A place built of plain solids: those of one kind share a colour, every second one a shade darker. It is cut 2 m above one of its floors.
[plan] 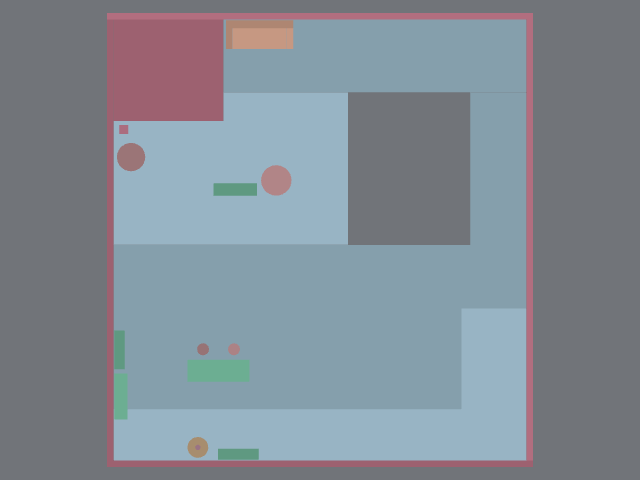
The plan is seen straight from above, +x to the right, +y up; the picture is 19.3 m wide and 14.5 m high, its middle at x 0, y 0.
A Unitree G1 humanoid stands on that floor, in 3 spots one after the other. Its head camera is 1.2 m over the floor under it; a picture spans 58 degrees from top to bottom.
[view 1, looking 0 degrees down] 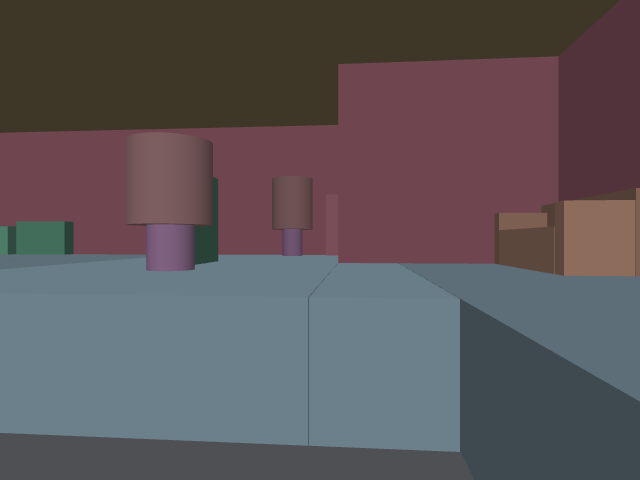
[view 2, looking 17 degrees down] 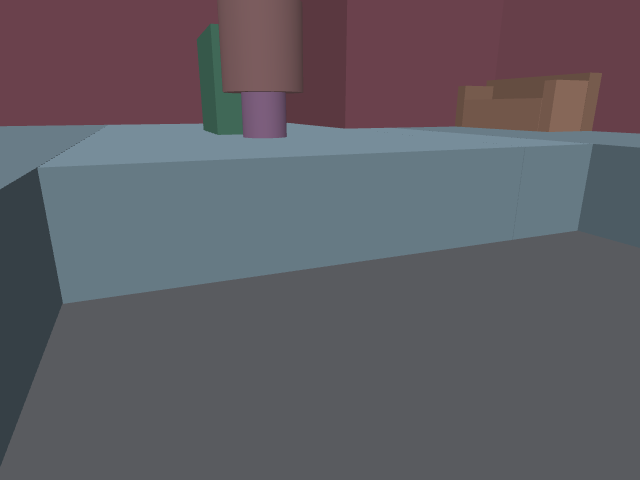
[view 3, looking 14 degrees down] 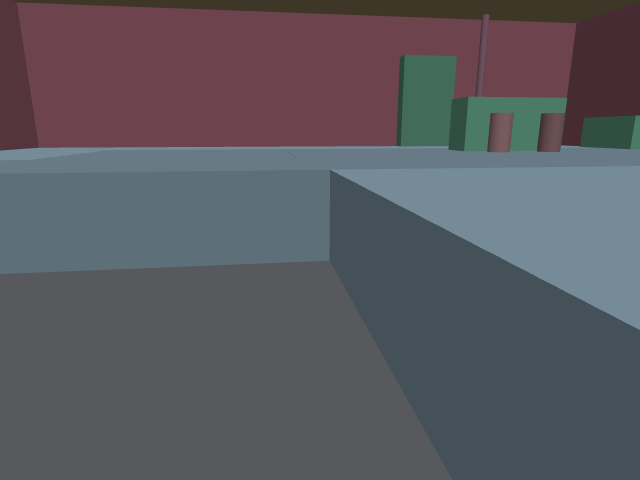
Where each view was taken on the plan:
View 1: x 3.36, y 3.88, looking -175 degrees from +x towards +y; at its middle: wall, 9.63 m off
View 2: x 3.81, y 0.43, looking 158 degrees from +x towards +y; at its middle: floor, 3.34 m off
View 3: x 1.49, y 3.79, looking -98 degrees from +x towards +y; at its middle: floor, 4.10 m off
